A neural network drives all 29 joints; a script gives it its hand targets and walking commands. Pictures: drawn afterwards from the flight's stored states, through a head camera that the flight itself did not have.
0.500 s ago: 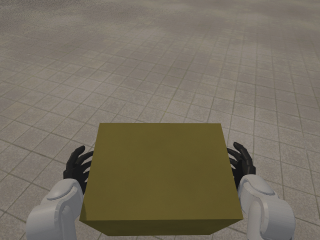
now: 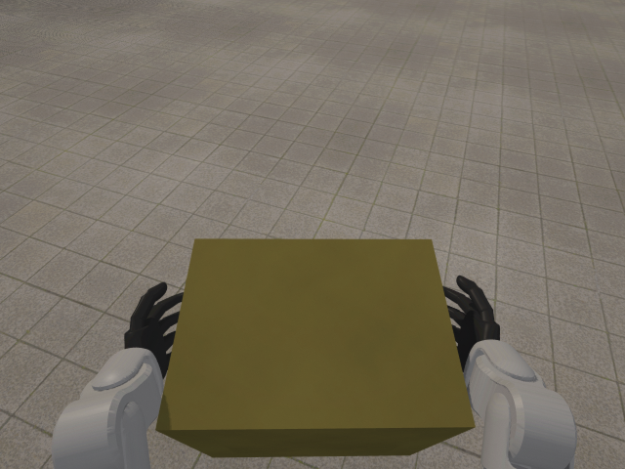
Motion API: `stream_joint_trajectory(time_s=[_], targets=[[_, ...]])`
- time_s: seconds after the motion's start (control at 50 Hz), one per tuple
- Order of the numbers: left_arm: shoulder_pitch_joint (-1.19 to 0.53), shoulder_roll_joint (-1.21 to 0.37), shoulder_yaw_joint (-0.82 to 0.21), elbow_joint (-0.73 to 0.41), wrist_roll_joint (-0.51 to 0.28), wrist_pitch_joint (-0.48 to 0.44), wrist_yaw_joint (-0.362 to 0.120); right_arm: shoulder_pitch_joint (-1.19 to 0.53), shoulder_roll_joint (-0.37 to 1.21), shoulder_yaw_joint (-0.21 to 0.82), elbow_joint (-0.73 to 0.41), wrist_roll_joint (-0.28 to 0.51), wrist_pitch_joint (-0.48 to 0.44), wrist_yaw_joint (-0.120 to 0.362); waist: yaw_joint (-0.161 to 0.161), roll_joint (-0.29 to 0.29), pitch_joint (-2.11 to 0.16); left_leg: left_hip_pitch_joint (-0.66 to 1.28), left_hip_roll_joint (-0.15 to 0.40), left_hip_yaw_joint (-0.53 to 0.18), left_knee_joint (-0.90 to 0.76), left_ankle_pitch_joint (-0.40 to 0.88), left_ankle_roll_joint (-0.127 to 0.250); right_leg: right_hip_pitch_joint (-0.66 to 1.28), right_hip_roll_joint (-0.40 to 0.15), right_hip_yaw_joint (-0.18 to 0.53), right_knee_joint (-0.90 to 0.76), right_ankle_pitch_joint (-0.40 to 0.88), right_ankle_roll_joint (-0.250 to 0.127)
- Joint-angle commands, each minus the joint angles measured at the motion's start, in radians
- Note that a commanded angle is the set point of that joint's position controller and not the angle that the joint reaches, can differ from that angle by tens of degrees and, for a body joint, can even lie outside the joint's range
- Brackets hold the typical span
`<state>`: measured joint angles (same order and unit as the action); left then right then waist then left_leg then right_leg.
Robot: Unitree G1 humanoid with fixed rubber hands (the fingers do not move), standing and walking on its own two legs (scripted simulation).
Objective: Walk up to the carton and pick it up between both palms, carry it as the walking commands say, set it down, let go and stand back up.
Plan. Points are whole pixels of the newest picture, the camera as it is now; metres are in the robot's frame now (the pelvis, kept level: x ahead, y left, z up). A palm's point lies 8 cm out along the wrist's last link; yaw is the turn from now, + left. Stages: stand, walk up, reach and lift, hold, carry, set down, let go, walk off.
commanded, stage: carry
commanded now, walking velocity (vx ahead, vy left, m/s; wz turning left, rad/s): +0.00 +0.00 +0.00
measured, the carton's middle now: (312, 357) +0.25 +0.00 +0.03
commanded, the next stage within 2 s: none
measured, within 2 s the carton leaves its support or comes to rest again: neither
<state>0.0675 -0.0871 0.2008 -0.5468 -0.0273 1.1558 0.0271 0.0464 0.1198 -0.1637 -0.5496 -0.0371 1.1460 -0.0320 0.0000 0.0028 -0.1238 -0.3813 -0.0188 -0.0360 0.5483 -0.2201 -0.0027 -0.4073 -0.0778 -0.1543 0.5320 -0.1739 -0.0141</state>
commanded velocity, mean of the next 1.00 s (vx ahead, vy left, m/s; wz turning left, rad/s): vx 0.00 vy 0.00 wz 0.00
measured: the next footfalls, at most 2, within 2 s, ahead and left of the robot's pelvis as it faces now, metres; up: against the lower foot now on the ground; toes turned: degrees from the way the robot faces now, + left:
none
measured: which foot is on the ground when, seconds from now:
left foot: down 0.00-1.00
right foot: down 0.00-1.00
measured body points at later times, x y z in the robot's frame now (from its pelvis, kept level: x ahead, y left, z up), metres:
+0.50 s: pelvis +0.00 +0.00 +0.00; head -0.03 +0.00 +0.45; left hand +0.23 +0.19 +0.08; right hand +0.24 -0.18 +0.09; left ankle +0.04 +0.12 -0.73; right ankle +0.06 -0.12 -0.73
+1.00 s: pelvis +0.00 +0.00 +0.00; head -0.03 +0.00 +0.45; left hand +0.24 +0.19 +0.08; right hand +0.24 -0.18 +0.08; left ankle +0.04 +0.12 -0.73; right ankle +0.06 -0.12 -0.73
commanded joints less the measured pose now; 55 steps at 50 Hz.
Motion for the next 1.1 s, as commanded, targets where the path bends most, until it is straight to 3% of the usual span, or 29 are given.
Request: stream_joint_trajectory(time_s=[0.0,0.06,0.08,0.16,0.22,0.24,0.26,0.3,0.32,0.34,0.36,0.4,0.48,0.52,0.6,0.62,0.66,0.68,0.7,0.72,0.74,0.76,0.78,0.8,0.92,0.98,1.0,1.06,1.08], targets=[[-0.452,-0.592,-0.737,-0.09,-0.192,-0.032,-0.068,-0.389,0.593,0.715,-0.037,0.235,-0.028,0.045,-0.012,0.015,-0.221,0.004,0.091,-0.038,-0.096,0.086,0.037,0.224,-0.086,0.1,-0.073,-0.024,-0.017],[-0.428,-0.591,-0.726,-0.104,-0.186,-0.024,-0.062,-0.418,0.591,0.726,-0.093,0.253,-0.024,0.041,-0.012,0.012,-0.235,-0.003,0.086,-0.032,-0.087,0.043,0.035,0.209,-0.091,0.118,-0.103,-0.099,-0.028],[-0.46,-0.504,-0.651,0.031,-0.135,-0.046,-0.065,-0.387,0.517,0.629,0.094,0.178,-0.041,0.046,-0.014,0.002,-0.21,-0.025,0.086,-0.038,-0.084,0.037,0.032,0.21,-0.08,0.112,-0.095,-0.103,-0.025],[-0.46,-0.557,-0.664,0.029,-0.149,-0.072,-0.069,-0.418,0.544,0.65,0.039,0.186,-0.067,0.043,-0.013,-0.019,-0.172,-0.053,0.08,-0.04,-0.103,0.009,0.043,0.191,-0.078,0.105,-0.119,-0.152,-0.019],[-0.441,-0.64,-0.765,-0.142,-0.213,-0.054,-0.068,-0.438,0.613,0.759,-0.153,0.271,-0.052,0.044,-0.011,-0.006,-0.229,-0.001,0.079,-0.034,-0.097,0.041,0.04,0.201,-0.084,0.11,-0.109,-0.107,-0.025],[-0.449,-0.639,-0.789,-0.17,-0.231,-0.042,-0.068,-0.403,0.616,0.744,-0.144,0.259,-0.043,0.041,-0.014,0.011,-0.223,-0.022,0.075,-0.024,-0.086,0.031,0.03,0.196,-0.083,0.115,-0.122,-0.137,-0.023],[-0.442,-0.54,-0.68,0.008,-0.153,-0.056,-0.067,-0.4,0.547,0.661,0.043,0.198,-0.053,0.046,-0.01,-0.026,-0.186,-0.036,0.072,-0.036,-0.083,0.016,0.032,0.183,-0.085,0.129,-0.135,-0.154,-0.022],[-0.447,-0.574,-0.697,-0.023,-0.163,-0.053,-0.064,-0.45,0.563,0.69,-0.04,0.219,-0.057,0.041,-0.011,-0.011,-0.193,-0.036,0.076,-0.039,-0.096,0.005,0.037,0.19,-0.081,0.116,-0.118,-0.139,-0.019],[-0.431,-0.54,-0.667,0.029,-0.148,-0.059,-0.066,-0.408,0.549,0.66,0.046,0.2,-0.057,0.045,-0.009,-0.017,-0.205,-0.028,0.077,-0.048,-0.089,0.004,0.037,0.186,-0.077,0.12,-0.125,-0.163,-0.026],[-0.473,-0.617,-0.757,-0.127,-0.202,-0.053,-0.062,-0.414,0.605,0.719,-0.083,0.249,-0.051,0.045,-0.01,0.065,-0.203,-0.034,0.085,-0.041,-0.097,0.021,0.034,0.184,-0.074,0.103,-0.1,-0.138,-0.023],[-0.464,-0.509,-0.652,0.048,-0.128,-0.069,-0.067,-0.416,0.526,0.635,0.091,0.184,-0.066,0.051,-0.009,0.011,-0.182,-0.058,0.089,-0.057,-0.097,0.021,0.038,0.197,-0.068,0.101,-0.097,-0.122,-0.019],[-0.473,-0.636,-0.767,-0.147,-0.211,-0.057,-0.064,-0.438,0.624,0.745,-0.128,0.257,-0.055,0.044,-0.011,-0.01,-0.202,-0.036,0.074,-0.03,-0.07,0.026,0.029,0.192,-0.079,0.125,-0.127,-0.103,-0.024],[-0.461,-0.519,-0.641,0.094,-0.125,-0.078,-0.071,-0.426,0.507,0.607,0.103,0.163,-0.08,0.048,-0.007,0.027,-0.192,-0.052,0.097,-0.067,-0.117,0.022,0.05,0.202,-0.054,0.089,-0.077,-0.112,-0.021],[-0.517,-0.583,-0.719,-0.069,-0.181,-0.08,-0.07,-0.432,0.589,0.683,0.0,0.216,-0.073,0.051,-0.012,0.004,-0.198,-0.034,0.08,-0.042,-0.098,-0.01,0.038,0.183,-0.076,0.124,-0.12,-0.175,-0.03],[-0.5,-0.586,-0.713,-0.042,-0.17,-0.079,-0.064,-0.442,0.567,0.675,-0.014,0.21,-0.075,0.048,-0.011,0.017,-0.194,-0.048,0.084,-0.046,-0.103,0.021,0.04,0.196,-0.069,0.099,-0.109,-0.122,-0.026],[-0.452,-0.514,-0.638,0.106,-0.121,-0.086,-0.071,-0.428,0.496,0.609,0.109,0.159,-0.087,0.046,-0.01,-0.001,-0.19,-0.039,0.085,-0.045,-0.093,0.036,0.043,0.191,-0.067,0.103,-0.103,-0.103,-0.023],[-0.468,-0.615,-0.749,-0.101,-0.2,-0.074,-0.074,-0.469,0.591,0.735,-0.125,0.246,-0.076,0.045,-0.013,-0.042,-0.203,-0.045,0.083,-0.042,-0.087,0.023,0.042,0.208,-0.077,0.104,-0.116,-0.127,-0.026],[-0.495,-0.585,-0.716,-0.061,-0.182,-0.08,-0.073,-0.443,0.574,0.687,-0.021,0.217,-0.077,0.047,-0.012,0.019,-0.224,-0.026,0.079,-0.034,-0.083,0.038,0.037,0.205,-0.077,0.111,-0.102,-0.087,-0.026],[-0.455,-0.528,-0.643,0.079,-0.127,-0.09,-0.068,-0.432,0.525,0.63,0.097,0.178,-0.088,0.051,-0.011,-0.017,-0.207,-0.024,0.081,-0.037,-0.084,0.045,0.034,0.197,-0.073,0.108,-0.108,-0.086,-0.022],[-0.492,-0.574,-0.716,-0.045,-0.164,-0.09,-0.067,-0.44,0.563,0.676,-0.007,0.21,-0.087,0.053,-0.013,0.021,-0.188,-0.041,0.081,-0.038,-0.091,0.031,0.037,0.199,-0.071,0.1,-0.107,-0.094,-0.023],[-0.522,-0.514,-0.654,0.069,-0.128,-0.106,-0.072,-0.444,0.525,0.609,0.129,0.163,-0.099,0.056,-0.01,0.008,-0.17,-0.057,0.084,-0.05,-0.108,0.004,0.04,0.191,-0.062,0.104,-0.096,-0.152,-0.021],[-0.464,-0.634,-0.768,-0.131,-0.208,-0.088,-0.07,-0.46,0.616,0.754,-0.139,0.262,-0.085,0.051,-0.009,-0.032,-0.205,-0.031,0.089,-0.056,-0.091,0.022,0.05,0.199,-0.071,0.107,-0.121,-0.134,-0.032],[-0.495,-0.621,-0.753,-0.107,-0.202,-0.078,-0.069,-0.444,0.604,0.709,-0.074,0.236,-0.075,0.046,-0.01,0.025,-0.206,-0.039,0.081,-0.036,-0.097,-0.002,0.041,0.19,-0.073,0.111,-0.116,-0.152,-0.03],[-0.456,-0.516,-0.63,0.121,-0.121,-0.091,-0.072,-0.442,0.505,0.605,0.117,0.16,-0.092,0.049,-0.009,-0.011,-0.198,-0.023,0.076,-0.042,-0.086,0.009,0.044,0.184,-0.072,0.12,-0.129,-0.148,-0.029],[-0.486,-0.598,-0.727,-0.051,-0.179,-0.104,-0.073,-0.429,0.602,0.69,-0.003,0.215,-0.098,0.056,-0.004,-0.009,-0.215,-0.03,0.085,-0.049,-0.087,0.057,0.047,0.208,-0.07,0.105,-0.094,-0.067,-0.029],[-0.444,-0.527,-0.628,0.137,-0.107,-0.111,-0.075,-0.451,0.515,0.617,0.124,0.163,-0.11,0.058,-0.007,-0.023,-0.189,-0.038,0.087,-0.046,-0.082,0.031,0.045,0.193,-0.071,0.114,-0.119,-0.104,-0.03],[-0.503,-0.621,-0.729,-0.062,-0.181,-0.11,-0.076,-0.496,0.612,0.717,-0.067,0.238,-0.108,0.058,-0.008,-0.028,-0.21,-0.05,0.079,-0.036,-0.077,0.031,0.037,0.212,-0.078,0.109,-0.116,-0.111,-0.034],[-0.475,-0.484,-0.607,0.166,-0.09,-0.128,-0.082,-0.434,0.492,0.581,0.204,0.138,-0.123,0.063,-0.009,-0.005,-0.176,-0.054,0.073,-0.033,-0.075,0.004,0.038,0.188,-0.079,0.119,-0.135,-0.15,-0.027],[-0.535,-0.615,-0.726,-0.035,-0.172,-0.126,-0.076,-0.488,0.607,0.695,-0.011,0.218,-0.116,0.06,-0.008,-0.018,-0.166,-0.05,0.069,-0.029,-0.083,-0.026,0.038,0.159,-0.083,0.131,-0.152,-0.218,-0.027]])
